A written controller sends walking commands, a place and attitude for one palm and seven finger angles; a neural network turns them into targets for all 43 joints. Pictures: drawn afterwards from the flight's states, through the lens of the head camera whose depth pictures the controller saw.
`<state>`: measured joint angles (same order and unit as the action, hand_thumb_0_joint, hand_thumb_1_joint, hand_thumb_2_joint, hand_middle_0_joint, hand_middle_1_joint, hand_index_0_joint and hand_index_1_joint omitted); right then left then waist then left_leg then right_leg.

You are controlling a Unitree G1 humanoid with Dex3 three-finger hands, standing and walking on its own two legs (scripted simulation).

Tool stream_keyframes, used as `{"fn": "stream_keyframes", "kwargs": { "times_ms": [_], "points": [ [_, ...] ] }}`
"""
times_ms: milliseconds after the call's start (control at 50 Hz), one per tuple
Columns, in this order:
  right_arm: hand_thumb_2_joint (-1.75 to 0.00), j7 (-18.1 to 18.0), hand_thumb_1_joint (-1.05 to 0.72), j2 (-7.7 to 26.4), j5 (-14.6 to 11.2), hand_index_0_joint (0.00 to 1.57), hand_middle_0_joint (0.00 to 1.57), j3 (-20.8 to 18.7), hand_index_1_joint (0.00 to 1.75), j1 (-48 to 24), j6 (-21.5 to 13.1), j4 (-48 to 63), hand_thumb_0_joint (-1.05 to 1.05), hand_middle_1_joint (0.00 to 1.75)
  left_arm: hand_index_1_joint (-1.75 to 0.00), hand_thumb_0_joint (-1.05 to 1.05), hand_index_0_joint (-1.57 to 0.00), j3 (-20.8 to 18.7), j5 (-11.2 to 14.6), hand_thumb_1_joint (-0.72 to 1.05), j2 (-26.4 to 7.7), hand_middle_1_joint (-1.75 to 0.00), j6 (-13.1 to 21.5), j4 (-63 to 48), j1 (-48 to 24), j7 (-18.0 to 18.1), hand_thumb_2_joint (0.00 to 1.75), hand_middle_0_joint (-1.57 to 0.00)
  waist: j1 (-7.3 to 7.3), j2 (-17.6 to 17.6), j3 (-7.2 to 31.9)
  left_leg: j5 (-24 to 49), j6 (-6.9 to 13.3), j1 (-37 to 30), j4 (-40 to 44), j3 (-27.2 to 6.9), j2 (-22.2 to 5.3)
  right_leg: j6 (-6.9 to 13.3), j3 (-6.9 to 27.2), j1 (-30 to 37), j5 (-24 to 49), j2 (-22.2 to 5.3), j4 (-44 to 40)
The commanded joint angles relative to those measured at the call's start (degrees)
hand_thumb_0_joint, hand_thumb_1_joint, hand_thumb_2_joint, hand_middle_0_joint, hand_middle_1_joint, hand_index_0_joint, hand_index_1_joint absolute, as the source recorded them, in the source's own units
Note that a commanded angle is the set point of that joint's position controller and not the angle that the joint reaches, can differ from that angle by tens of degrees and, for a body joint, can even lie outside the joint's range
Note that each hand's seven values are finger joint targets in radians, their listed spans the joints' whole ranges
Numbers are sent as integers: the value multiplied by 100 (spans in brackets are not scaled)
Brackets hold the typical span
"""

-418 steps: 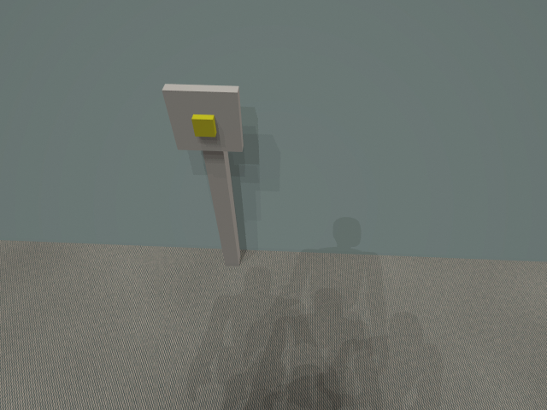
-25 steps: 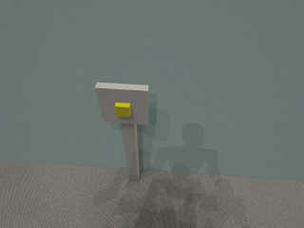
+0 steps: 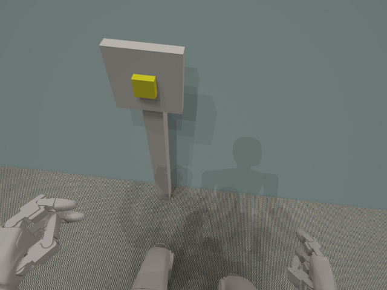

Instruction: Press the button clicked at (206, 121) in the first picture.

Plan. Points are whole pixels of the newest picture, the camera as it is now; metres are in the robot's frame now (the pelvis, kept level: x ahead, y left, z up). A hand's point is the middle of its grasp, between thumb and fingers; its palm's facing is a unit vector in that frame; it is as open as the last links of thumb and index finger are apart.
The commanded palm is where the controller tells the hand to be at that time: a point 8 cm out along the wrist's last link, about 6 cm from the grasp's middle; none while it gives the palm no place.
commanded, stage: raise the hand and make a fist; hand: left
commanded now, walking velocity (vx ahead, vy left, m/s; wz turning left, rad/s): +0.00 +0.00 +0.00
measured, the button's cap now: (145, 85) +0.53 +0.19 +0.10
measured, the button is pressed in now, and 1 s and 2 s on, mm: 0 0 0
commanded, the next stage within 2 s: aim a knuckle at the button in 1.48 s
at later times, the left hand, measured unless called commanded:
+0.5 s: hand (63, 226) +0.20 +0.25 +0.06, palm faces +0.02 -1.00 -0.05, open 3.1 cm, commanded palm +0.18 +0.30 +0.08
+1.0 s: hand (66, 212) +0.22 +0.24 +0.09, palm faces +0.02 -1.00 -0.05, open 3.1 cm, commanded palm +0.19 +0.29 +0.09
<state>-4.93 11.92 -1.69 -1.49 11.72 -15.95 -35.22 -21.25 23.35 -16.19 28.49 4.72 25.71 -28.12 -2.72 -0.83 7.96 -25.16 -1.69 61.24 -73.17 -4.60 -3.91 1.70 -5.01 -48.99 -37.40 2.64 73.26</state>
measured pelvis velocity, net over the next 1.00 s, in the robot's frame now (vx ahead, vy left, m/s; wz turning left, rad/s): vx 0.00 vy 0.03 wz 0.00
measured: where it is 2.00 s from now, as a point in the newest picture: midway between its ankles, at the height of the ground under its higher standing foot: outside the picture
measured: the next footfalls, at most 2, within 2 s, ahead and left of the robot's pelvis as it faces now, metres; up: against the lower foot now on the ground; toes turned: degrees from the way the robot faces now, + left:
none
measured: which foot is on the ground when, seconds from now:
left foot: down 0.00-1.00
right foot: down 0.00-1.00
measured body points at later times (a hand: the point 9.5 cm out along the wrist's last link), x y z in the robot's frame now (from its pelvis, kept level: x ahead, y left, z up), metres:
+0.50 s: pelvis +0.01 +0.03 +0.02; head +0.06 +0.05 +0.46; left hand +0.19 +0.30 +0.07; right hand +0.20 -0.21 -0.05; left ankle +0.10 +0.14 -0.62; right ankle +0.00 -0.11 -0.62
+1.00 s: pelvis +0.00 +0.03 +0.03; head +0.04 +0.06 +0.47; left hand +0.21 +0.30 +0.10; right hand +0.17 -0.20 -0.04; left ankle +0.10 +0.14 -0.62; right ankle +0.00 -0.11 -0.62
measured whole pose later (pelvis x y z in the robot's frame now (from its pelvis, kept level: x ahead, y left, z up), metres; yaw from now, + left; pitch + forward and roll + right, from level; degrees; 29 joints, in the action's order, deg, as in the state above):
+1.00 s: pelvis +0.00 +0.03 +0.03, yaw +0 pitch +12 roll -5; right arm -4.3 12.7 -1.3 1.7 15.0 -10.3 -30.3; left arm -12.7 16.8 -16.7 19.2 -3.7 22.9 -15.1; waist 0.9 -1.8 7.9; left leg -21.6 0.9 55.8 -65.5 -2.8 -2.6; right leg -1.1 -3.6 -43.3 -32.3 1.3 64.0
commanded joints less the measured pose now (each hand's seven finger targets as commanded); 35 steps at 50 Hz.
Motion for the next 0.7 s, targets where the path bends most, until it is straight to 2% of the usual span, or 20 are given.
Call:
{"fn": "stream_keyframes", "kwargs": {
  "times_ms": [0,20,40,100,120,160,180,200,220,240,260,280,320,360,420,480,520,540,600,680],
  "points": [
    [-90,-152,-90,777,-57,20,20,-312,30,-284,-322,851,0,30,-111,0,-94,-230,-69,90,-1035,-111,-294,-1282,-419,170,90,-94,325,-428,728,420,422,-1543,1067,165,184,-159,757,-325,541,-88,-2088],
    [-90,-167,-90,760,-54,20,20,-311,30,-292,-316,845,0,30,-114,0,-97,-137,-77,90,-906,-114,-449,-1098,-371,119,90,-97,336,-252,669,514,428,-1513,1064,133,186,-175,726,-285,696,-65,-2074],
    [-90,-172,-90,788,-63,20,20,-326,30,-267,-309,823,0,30,-117,0,-100,-181,-89,90,-965,-117,-530,-1046,-352,81,90,-100,349,-121,743,644,428,-1547,1032,133,191,-207,733,-259,941,-96,-2075],
    [-90,-126,-90,756,-32,20,20,-367,30,-267,-287,872,0,30,-126,0,-108,-426,-32,90,-1026,-126,-606,-1104,-23,34,90,-108,169,24,1266,1155,404,-1763,1061,133,213,-229,596,87,1795,-127,-1886],
    [-90,-100,-90,729,-18,20,20,-373,30,-305,-305,886,0,30,-129,0,-111,-550,1,90,-1108,-129,-566,-1162,65,53,90,-111,47,-138,1408,1371,390,-1870,1047,141,229,-197,561,193,2069,-102,-1776],
    [-90,-26,-90,658,0,20,20,-398,30,-316,-298,925,0,30,-135,0,-116,-612,53,90,-999,-135,-435,-1389,321,160,90,-116,-57,-251,1691,1645,361,-2124,1116,183,239,-186,407,262,2421,-97,-1637],
    [-90,3,-90,645,6,20,20,-402,30,-330,-285,932,0,30,-138,0,-119,-556,44,90,-915,-138,-369,-1410,382,248,90,-119,-62,-196,1649,1682,351,-2191,1175,177,237,-169,302,213,2423,-62,-1582],
    [-90,30,-90,638,9,20,20,-414,30,-337,-268,951,0,30,-141,0,-122,-473,29,90,-811,-141,-303,-1513,408,340,90,-122,-64,-306,1646,1674,348,-2261,1212,186,240,-153,240,121,2331,-36,-1550],
    [-90,56,-90,627,23,20,20,-417,30,-337,-244,938,0,30,-144,0,-124,-473,-10,90,-803,-144,-291,-1402,439,436,90,-124,-57,-180,1554,1656,345,-2210,1214,169,240,-127,193,108,2254,-2,-1513],
    [-90,79,-90,643,21,20,20,-405,30,-342,-217,973,0,30,-147,0,-127,-288,-25,90,-650,-147,-254,-1469,396,489,90,-127,4,-281,1454,1533,333,-2216,1246,173,247,-133,163,-21,2095,-12,-1521],
    [-90,85,-90,662,14,20,20,-422,30,-327,-184,968,0,30,-150,0,-130,-315,-81,90,-709,-150,-226,-1475,384,559,90,-130,47,-218,1436,1424,330,-2224,1274,152,227,-129,127,-110,1942,0,-1526],
    [-90,90,-90,684,11,20,20,-417,30,-321,-155,998,0,30,-150,0,-130,-190,-130,90,-615,-150,-224,-1485,419,590,90,-130,56,-357,1387,1285,329,-2224,1320,163,236,-116,122,-183,1743,-4,-1552],
    [-90,84,-90,735,14,20,20,-383,30,-309,-95,1066,0,30,-150,0,-130,10,-251,90,-636,-150,-266,-1557,237,649,90,-130,165,-340,1143,955,347,-2136,1403,87,204,-92,104,-335,1388,24,-1590],
    [-90,59,-90,781,1,20,20,-351,30,-265,-45,1132,0,30,-150,0,-130,87,-313,90,-705,-150,-282,-1704,87,671,90,-130,230,-368,1128,666,347,-2150,1494,56,204,-86,106,-388,1138,8,-1665],
    [-90,18,-90,830,7,20,20,-295,30,-226,-12,1216,0,30,-150,0,-130,112,-372,90,-873,-150,-228,-2149,-196,765,90,-130,247,-531,1214,383,352,-2275,1605,-15,188,-51,107,-385,983,38,-1659],
    [-90,10,-90,803,7,20,20,-237,30,-215,32,1271,0,30,-150,0,-130,141,-378,90,-842,-150,-226,-2323,-160,909,90,-130,217,-762,1237,164,314,-2467,1786,-89,180,-34,53,-382,929,25,-1690],
    [-90,5,-90,807,8,20,20,-217,30,-224,79,1260,0,30,-150,0,-130,93,-397,90,-855,-150,-304,-2188,-124,999,90,-130,218,-641,1160,-18,310,-2402,1849,-139,173,-32,30,-352,864,62,-1708],
    [-90,7,-90,804,-2,20,20,-202,30,-230,108,1297,0,30,-150,0,-130,202,-414,90,-726,-150,-350,-2146,-70,1027,90,-130,238,-631,1119,-131,296,-2425,1908,-147,170,-47,-4,-394,802,50,-1721],
    [-90,13,-90,812,-28,20,20,-159,30,-234,194,1358,0,30,-150,0,-130,276,-450,90,-678,-150,-577,-1924,-22,1077,90,-130,248,-676,898,-457,281,-2347,2068,-161,187,-52,-19,-347,678,43,-1838],
    [-90,-7,-90,854,-32,20,20,-111,30,-209,251,1455,0,30,-150,0,-130,377,-503,90,-718,-150,-775,-1873,-235,1099,90,-130,299,-544,792,-664,303,-2264,2142,-138,211,-64,14,-252,540,31,-1976]
  ]
}}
